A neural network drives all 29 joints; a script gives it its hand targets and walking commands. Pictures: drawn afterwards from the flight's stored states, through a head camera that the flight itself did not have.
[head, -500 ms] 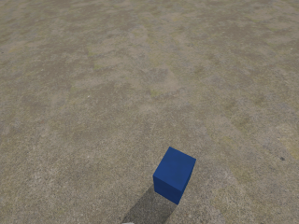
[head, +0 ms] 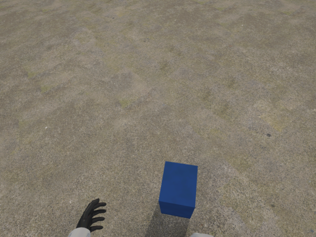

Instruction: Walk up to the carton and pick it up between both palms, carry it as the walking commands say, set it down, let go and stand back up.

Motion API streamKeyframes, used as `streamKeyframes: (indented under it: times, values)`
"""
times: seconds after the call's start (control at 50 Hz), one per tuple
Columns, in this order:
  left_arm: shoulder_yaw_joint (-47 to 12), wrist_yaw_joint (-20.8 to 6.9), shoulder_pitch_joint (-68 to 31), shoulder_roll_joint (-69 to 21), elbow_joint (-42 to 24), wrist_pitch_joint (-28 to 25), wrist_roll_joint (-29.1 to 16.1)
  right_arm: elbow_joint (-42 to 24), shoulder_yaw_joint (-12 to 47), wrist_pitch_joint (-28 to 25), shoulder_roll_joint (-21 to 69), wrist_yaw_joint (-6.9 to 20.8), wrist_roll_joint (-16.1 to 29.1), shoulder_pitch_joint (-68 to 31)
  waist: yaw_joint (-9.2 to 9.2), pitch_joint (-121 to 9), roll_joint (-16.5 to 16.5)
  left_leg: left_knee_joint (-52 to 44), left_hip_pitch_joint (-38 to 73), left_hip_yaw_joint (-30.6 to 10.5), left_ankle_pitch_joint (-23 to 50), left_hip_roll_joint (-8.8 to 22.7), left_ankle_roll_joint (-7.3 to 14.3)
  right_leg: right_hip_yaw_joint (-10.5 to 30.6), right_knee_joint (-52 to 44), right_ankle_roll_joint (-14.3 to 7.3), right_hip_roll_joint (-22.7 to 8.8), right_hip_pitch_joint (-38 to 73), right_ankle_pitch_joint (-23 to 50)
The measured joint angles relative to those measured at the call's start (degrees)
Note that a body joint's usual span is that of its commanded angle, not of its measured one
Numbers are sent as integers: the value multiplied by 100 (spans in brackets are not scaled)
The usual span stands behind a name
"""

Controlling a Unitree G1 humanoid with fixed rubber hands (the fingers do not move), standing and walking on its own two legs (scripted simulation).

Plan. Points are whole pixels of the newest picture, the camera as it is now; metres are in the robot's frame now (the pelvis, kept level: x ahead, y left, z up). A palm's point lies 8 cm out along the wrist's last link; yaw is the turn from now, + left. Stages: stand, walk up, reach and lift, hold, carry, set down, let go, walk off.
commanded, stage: walk up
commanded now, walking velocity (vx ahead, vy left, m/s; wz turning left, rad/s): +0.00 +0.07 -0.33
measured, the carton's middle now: (178, 191) +0.40 -0.06 -0.61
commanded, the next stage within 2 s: stand in 1.56 s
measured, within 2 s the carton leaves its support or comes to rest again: neither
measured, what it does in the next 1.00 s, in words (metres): steps on the spot: left foot, then right foot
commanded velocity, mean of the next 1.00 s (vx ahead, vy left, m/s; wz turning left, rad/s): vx -0.01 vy -0.09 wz -0.16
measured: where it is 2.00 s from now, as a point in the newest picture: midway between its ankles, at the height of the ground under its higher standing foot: outside the picture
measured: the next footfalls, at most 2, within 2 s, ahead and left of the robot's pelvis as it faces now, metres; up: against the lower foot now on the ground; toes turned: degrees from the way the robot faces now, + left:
left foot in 0.28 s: +0.07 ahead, +0.15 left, +0.00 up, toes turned +6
right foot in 0.72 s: +0.00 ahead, -0.18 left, +0.00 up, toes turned -12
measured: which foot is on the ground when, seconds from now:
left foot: up 0.00-0.26, down 0.28-0.72, up 0.74-1.00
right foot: down 0.00-0.28, up 0.30-0.70, down 0.72-1.00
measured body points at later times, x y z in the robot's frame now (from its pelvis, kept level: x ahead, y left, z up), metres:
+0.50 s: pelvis +0.00 +0.03 +0.03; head +0.03 +0.07 +0.47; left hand +0.13 +0.28 -0.13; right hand -0.03 -0.26 -0.08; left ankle +0.03 +0.14 -0.72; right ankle -0.04 -0.16 -0.62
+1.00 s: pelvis -0.01 -0.05 +0.02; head +0.00 -0.08 +0.47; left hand +0.11 +0.16 -0.11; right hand -0.03 -0.30 -0.14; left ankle -0.01 +0.08 -0.70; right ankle -0.04 -0.17 -0.72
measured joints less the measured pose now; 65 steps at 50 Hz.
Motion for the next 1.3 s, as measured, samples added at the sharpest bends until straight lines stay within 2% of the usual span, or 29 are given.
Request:
streamKeyframes:
  times: [0.02, 0.06, 0.12, 0.16, 0.22, 0.28, 0.32, 0.34, 0.38, 0.42, 0.5, 0.58, 0.66, 0.7, 0.72, 0.74, 0.78, 0.84, 0.9, 1.02, 1.12, 1.16, 1.22, 1.24, 1.26, 1.3]
  values:
    - [-12, 28, 4, -33, -25, -25, -51, -7, -26, 74, -8, 10, 22, -13, -22, 29, 57, 602, -251, -217, -289, 0, -75, 21, 140, -78, 10, -39, -151]
    - [12, 107, 81, -56, 16, 29, -146, -109, -39, 193, 4, 52, 61, -86, -69, 67, 97, 1622, -704, -673, -590, -33, -213, 59, 118, -102, 18, 54, -304]
    - [78, 176, 157, 23, 161, 241, -144, -288, -53, 249, 39, 35, 53, -319, -51, 119, 29, 2135, -1146, -962, -460, 76, -300, 109, -263, -40, 63, 273, -120]
    - [83, 162, 186, 88, 233, 317, -85, -366, -78, 255, 12, -3, 78, -461, 1, 156, -24, 1899, -1288, -1039, -320, 125, -319, 134, -446, -37, 95, 350, 2]
    - [107, 75, 276, 190, 312, 362, 5, -388, -113, 231, -47, -75, 95, -560, 88, 187, -116, 1062, -1194, -1003, -1, 122, -256, 172, -455, 27, 125, 370, 34]
    - [141, 39, 451, 280, 387, 403, -18, -401, -134, 139, -105, -122, 3, -450, 60, 136, -161, -165, -755, -882, 935, 129, -151, 198, -37, 146, 174, 218, -159]
    - [208, 44, 563, 348, 408, 485, -10, -384, -119, 119, -102, -127, -61, -361, 23, 143, -255, 19, -801, -799, 828, 180, 24, 569, 1116, 346, 299, -176, -1158]
    - [247, 15, 609, 370, 413, 535, -4, -364, -121, 131, -112, -132, -71, -294, 2, 131, -279, -3, -765, -761, 769, 219, 72, 747, 1791, 432, 366, -387, -1330]
    - [323, -84, 646, 404, 434, 562, 8, -278, -164, 165, -140, -137, -58, -141, -20, 84, -300, -294, -607, -713, 842, 277, 79, 976, 2699, 570, 368, -666, -1099]
    - [375, -169, 652, 428, 488, 519, 17, -197, -199, 152, -166, -130, -22, -18, -34, 49, -271, -675, -426, -694, 1053, 335, 27, 1123, 3084, 713, 275, -763, -730]
    - [365, -208, 657, 514, 628, 488, -64, -126, -184, 22, -160, -111, -51, 82, -69, 36, -203, -1148, -219, -716, 1335, 508, -42, 1291, 3040, 940, 134, -623, -507]
    - [284, -222, 651, 529, 700, 540, -128, -87, -185, -19, -193, -67, -114, 22, -85, 24, -168, -1248, -207, -695, 1433, 662, -165, 1084, 2137, 1053, -98, -241, -625]
    - [167, -228, 578, 445, 703, 538, -129, -82, -242, 44, -319, 25, -160, -128, -152, 9, -50, -1084, -331, -650, 1406, 783, -314, 638, 810, 971, -239, 303, -880]
    - [114, -172, 543, 399, 696, 450, -125, -74, -257, 70, -396, 104, -127, -182, -147, -9, 24, -879, -437, -626, 1339, 836, -420, 462, -108, 874, -210, 708, -556]
    - [88, -134, 558, 418, 675, 362, -114, -72, -249, 78, -403, 151, -107, -163, -110, -58, -46, -688, -525, -573, 1249, 781, -433, 500, -660, 854, -264, 948, -339]
    - [70, -93, 546, 342, 709, 266, -109, -20, -248, 110, -447, 193, -116, -217, -92, -23, 49, -346, -659, -670, 799, 779, -422, 511, -704, 786, -233, 955, -275]
    - [-36, -62, 615, 170, 741, 124, -83, 59, -233, 252, -472, 218, -21, -299, -58, -23, 215, 72, -830, -1148, 110, 491, -304, 550, -554, 606, -218, 893, -305]
    - [-169, 0, 702, -9, 801, 12, -99, 206, -172, 315, -399, 274, 44, -347, -11, -84, 305, 477, -945, -1488, 244, 84, -105, 560, -937, 492, -260, 1109, -137]
    - [-251, 91, 710, -119, 866, -76, -148, 354, -127, 279, -264, 289, 23, -360, 13, -110, 318, 505, -857, -1530, 404, -114, -63, 512, -1247, 444, -246, 1299, 20]
    - [-220, 221, 682, -152, 953, -124, -124, 537, -102, 287, -65, 141, 29, -433, 88, -82, 191, -164, -353, -1329, 241, -339, -75, 460, -1020, 418, -198, 1232, -117]
    - [-9, 394, 868, 84, 973, -34, -71, 414, -243, 339, -203, 180, 5, -663, 257, -30, 35, 1046, -864, -1274, -81, -438, -206, 481, -958, 554, -402, 1009, -56]
    - [63, 379, 955, 232, 1063, 13, -39, 309, -227, 293, -234, 207, 38, -776, 310, -4, -25, 654, -820, -1354, 77, -363, -210, 500, -967, 653, -477, 956, -6]
    - [97, 285, 1096, 382, 1267, 105, -93, 187, -141, 101, -201, 234, -3, -843, 300, -1, -86, -986, -269, -1425, 1315, -228, -66, 514, -624, 720, -517, 813, -165]
    - [74, 267, 1157, 375, 1310, 159, -110, 157, -95, 44, -204, 227, -21, -790, 295, -59, -29, -1152, -163, -1477, 1004, -191, 5, 526, -428, 667, -448, 733, -522]
    - [68, 250, 1160, 418, 1366, 208, -111, 177, -48, 15, -105, 214, -30, -785, 302, -44, -156, -1130, -163, -1459, 768, -265, 54, 655, -222, 607, -457, 663, -889]
    - [51, 234, 1182, 416, 1445, 282, -160, 215, 59, -11, 68, 197, -22, -786, 335, -8, -295, -1125, -138, -1422, 998, -331, 113, 800, 29, 513, -366, 616, -1194]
